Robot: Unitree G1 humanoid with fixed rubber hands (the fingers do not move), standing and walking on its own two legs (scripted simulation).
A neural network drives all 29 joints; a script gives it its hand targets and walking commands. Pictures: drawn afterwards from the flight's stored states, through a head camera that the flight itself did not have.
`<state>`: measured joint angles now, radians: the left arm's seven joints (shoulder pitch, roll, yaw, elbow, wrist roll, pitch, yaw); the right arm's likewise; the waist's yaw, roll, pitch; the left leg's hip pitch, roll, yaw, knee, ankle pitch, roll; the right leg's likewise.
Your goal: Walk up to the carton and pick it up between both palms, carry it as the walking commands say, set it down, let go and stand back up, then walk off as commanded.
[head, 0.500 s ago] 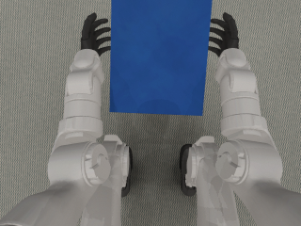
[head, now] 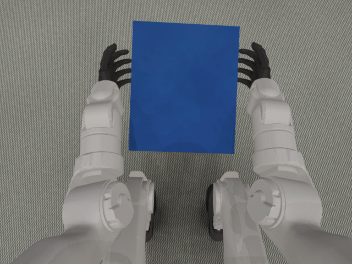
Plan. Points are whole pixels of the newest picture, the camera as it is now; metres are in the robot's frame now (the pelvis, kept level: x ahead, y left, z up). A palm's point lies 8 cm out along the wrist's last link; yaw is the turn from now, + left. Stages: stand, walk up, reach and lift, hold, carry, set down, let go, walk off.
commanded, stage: reach and lift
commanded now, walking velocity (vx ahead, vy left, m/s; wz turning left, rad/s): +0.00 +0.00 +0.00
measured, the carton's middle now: (182, 93) +0.50 +0.00 -0.15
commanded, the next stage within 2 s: none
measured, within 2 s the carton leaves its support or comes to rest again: neither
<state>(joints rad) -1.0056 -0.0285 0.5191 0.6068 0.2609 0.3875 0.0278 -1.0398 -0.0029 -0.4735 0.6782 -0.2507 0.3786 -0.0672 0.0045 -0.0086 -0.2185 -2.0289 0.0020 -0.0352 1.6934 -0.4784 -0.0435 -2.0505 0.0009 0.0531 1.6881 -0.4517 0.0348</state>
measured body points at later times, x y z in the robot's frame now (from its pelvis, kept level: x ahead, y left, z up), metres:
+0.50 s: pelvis +0.02 +0.00 +0.06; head +0.24 -0.01 +0.45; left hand +0.49 +0.15 +0.01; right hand +0.49 -0.16 +0.01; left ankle +0.11 +0.14 -0.47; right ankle +0.11 -0.13 -0.47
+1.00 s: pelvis +0.03 +0.00 +0.13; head +0.22 -0.01 +0.54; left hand +0.47 +0.15 +0.09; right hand +0.47 -0.16 +0.09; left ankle +0.10 +0.14 -0.47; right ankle +0.11 -0.13 -0.47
